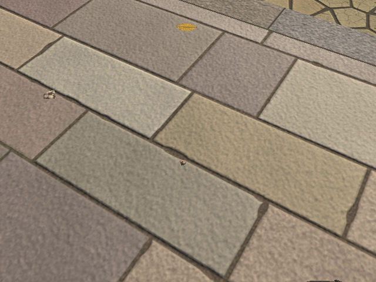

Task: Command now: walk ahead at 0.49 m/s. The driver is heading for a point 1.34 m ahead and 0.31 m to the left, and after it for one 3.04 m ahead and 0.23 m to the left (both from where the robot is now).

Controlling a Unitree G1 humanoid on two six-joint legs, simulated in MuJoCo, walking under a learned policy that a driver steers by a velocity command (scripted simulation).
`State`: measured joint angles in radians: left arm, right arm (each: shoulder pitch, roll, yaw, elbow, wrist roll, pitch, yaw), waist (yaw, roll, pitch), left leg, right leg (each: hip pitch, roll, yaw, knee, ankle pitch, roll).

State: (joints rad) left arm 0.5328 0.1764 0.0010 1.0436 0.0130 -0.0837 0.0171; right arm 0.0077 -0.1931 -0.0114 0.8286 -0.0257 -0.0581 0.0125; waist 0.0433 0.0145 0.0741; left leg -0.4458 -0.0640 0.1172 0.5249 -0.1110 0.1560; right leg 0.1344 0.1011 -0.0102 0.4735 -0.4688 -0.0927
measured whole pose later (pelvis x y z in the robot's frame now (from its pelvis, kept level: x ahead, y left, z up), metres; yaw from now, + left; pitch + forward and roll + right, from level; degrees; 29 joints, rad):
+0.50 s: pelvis +0.27 -0.02 +0.02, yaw +1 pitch +1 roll +1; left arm -0.01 0.19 0.01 0.84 0.02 -0.04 -0.03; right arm 0.50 -0.18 -0.01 1.08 -0.02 -0.09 -0.01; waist -0.09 -0.02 0.06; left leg 0.13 -0.09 0.05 0.20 -0.34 0.08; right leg -0.54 -0.04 -0.07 0.58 -0.08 -0.07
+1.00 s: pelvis +0.54 -0.04 +0.03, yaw +1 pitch +0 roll -1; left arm 0.49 0.17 0.02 1.08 0.02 -0.10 0.00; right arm 0.03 -0.19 -0.02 0.90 -0.02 -0.04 0.03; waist 0.07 0.03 0.05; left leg -0.60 0.07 0.06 0.65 -0.03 0.05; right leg 0.09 0.09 -0.08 0.17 -0.27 -0.08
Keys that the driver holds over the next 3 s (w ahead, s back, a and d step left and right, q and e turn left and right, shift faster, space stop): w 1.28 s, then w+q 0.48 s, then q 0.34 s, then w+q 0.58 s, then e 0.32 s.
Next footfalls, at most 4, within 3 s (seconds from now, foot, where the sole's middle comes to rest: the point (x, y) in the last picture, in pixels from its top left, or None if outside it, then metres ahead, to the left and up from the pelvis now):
0.54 right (239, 275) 0.47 -0.11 -0.75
1.10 left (189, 196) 0.76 0.07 -0.75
1.66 right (228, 135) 1.07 -0.09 -0.75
2.14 left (174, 119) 1.16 0.15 -0.75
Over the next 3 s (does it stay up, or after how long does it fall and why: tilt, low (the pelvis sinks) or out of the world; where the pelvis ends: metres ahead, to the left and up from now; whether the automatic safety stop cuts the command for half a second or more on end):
stays up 1.30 0.14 0.03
